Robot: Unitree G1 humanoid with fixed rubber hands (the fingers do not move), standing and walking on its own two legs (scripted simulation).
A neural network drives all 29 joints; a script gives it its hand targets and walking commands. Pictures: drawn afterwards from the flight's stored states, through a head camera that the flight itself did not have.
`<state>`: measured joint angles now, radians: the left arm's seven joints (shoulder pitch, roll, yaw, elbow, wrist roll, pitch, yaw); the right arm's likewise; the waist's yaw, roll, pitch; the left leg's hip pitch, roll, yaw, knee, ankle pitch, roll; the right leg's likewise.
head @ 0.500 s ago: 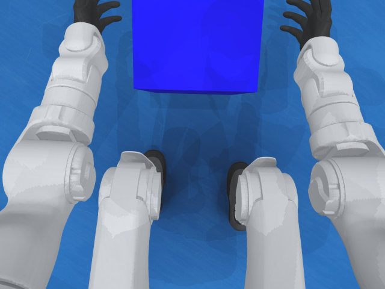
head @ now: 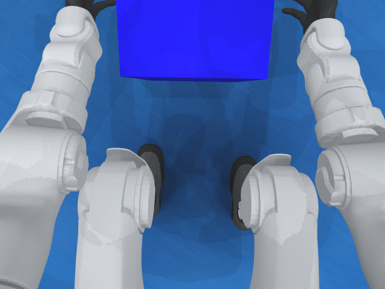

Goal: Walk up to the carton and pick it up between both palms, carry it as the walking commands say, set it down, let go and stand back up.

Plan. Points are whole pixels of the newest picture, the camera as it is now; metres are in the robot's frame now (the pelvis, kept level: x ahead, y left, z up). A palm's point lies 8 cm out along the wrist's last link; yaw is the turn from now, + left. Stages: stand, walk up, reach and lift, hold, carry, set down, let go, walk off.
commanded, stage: reach and lift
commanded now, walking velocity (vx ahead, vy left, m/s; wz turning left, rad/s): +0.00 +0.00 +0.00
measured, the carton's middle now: (194, 24) +0.53 +0.03 -0.25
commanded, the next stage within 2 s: none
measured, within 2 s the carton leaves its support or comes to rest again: leaves its support in 1.06 s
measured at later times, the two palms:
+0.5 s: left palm (99, 8) +0.53 +0.18 -0.18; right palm (292, 18) +0.53 -0.12 -0.18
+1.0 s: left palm (103, 4) +0.53 +0.17 -0.18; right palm (297, 14) +0.54 -0.13 -0.18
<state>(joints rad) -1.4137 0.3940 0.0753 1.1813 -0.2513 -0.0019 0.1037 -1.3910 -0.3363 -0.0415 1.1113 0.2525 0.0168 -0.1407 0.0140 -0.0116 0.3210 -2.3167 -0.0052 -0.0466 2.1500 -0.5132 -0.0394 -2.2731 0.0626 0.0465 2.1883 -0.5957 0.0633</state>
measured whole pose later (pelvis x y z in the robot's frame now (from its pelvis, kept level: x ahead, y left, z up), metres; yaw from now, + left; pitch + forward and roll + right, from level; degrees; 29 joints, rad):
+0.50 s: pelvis +0.00 +0.00 +0.01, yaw +0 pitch +39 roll +0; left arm -1.46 0.34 0.06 1.20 -0.23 -0.01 0.14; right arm -1.44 -0.25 -0.05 1.12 0.20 0.00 -0.17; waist 0.01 0.00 0.34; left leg -2.31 -0.01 -0.04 2.13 -0.50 -0.04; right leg -2.26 0.06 0.05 2.17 -0.58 0.06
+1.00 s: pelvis +0.00 +0.00 -0.01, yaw -1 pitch +37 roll -1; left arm -1.43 0.29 0.20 1.13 -0.07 0.12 0.08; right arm -1.41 -0.20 -0.25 1.07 0.02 0.13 -0.11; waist 0.02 -0.01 0.31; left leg -2.31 -0.02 -0.05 2.20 -0.54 -0.04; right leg -2.26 0.08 0.05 2.23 -0.62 0.07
